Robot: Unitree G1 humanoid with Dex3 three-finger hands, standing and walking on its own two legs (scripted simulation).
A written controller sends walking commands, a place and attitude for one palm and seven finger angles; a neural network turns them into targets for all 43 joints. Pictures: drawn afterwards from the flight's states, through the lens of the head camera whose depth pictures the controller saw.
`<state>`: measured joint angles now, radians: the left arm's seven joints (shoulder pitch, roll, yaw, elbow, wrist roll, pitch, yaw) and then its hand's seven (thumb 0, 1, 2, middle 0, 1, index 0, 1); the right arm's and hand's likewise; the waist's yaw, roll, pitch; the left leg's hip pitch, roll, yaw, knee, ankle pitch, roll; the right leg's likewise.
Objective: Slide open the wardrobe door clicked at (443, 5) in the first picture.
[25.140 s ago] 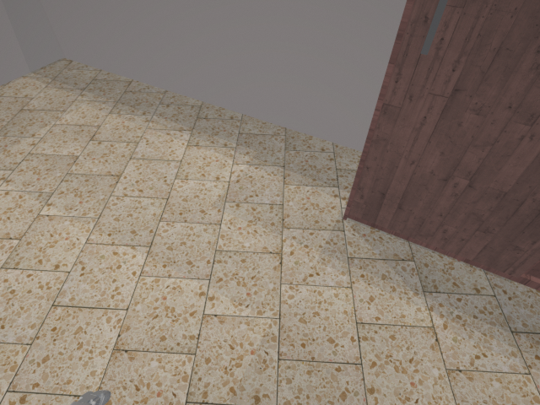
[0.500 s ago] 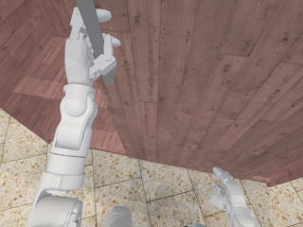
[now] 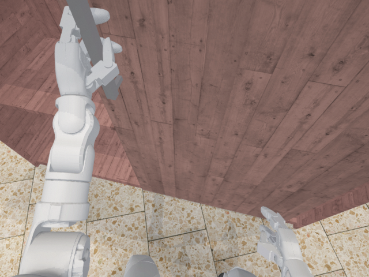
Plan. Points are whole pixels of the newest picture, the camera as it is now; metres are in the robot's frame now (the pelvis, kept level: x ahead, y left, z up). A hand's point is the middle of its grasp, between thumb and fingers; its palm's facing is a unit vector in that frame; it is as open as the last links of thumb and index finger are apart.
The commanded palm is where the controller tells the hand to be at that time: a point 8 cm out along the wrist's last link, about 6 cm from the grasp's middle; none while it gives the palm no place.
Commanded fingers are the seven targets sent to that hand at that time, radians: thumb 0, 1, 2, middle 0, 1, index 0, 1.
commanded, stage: step sideways, sliding the door along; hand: left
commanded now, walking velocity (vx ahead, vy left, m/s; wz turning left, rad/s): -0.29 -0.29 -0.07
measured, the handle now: (99, 40) +0.43 +0.25 +0.22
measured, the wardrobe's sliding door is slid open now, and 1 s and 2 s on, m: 0.64 0.64 0.64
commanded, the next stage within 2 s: stop walking and hold the door there in 0.28 s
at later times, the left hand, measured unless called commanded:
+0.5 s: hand (111, 65) +0.39 +0.22 +0.20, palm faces +0.48 -0.85 -0.20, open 6.7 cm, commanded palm +0.36 +0.23 +0.17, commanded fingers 0.00 0.90 0.90 -0.45 -1.40 -0.45 -1.40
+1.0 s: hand (110, 65) +0.39 +0.22 +0.20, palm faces +0.51 -0.84 -0.18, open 6.6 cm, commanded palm +0.35 +0.25 +0.17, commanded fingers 0.00 0.90 0.90 -0.45 -1.40 -0.45 -1.40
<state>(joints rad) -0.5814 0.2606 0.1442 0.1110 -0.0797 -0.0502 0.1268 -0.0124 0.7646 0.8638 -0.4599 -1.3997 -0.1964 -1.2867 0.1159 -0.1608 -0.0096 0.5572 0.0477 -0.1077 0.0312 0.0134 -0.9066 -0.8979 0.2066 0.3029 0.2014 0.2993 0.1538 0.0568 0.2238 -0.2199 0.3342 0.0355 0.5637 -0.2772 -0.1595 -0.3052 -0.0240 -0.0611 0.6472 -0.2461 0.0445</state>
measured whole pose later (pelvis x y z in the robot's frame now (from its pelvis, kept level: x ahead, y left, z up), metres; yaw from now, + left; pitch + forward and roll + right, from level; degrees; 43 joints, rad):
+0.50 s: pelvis +0.02 -0.09 +0.02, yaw -4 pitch -2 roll -6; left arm -0.41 0.47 0.36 0.16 -0.05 -0.10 0.10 -0.07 0.70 0.84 -0.43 -1.41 -0.15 -1.28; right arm 0.14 -0.17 0.00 0.59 0.03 -0.11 0.01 0.01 -0.91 -0.90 0.21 0.30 0.20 0.30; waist 0.12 0.05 0.18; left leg -0.12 0.30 0.16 0.45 -0.27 -0.11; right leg -0.41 0.01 -0.09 0.80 -0.33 0.05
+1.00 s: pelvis -0.01 -0.08 +0.01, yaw -8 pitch -3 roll -1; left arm -0.39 0.57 0.50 0.52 -0.02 -0.12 0.14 -0.10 0.68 0.81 -0.46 -1.40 -0.20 -1.27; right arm 0.27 -0.32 -0.04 0.70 0.05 -0.03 -0.08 0.01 -0.91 -0.90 0.20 0.30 0.20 0.30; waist -0.04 -0.01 0.01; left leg -0.26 0.06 0.07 0.56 -0.24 0.01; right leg -0.40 -0.02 -0.02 0.74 -0.37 0.01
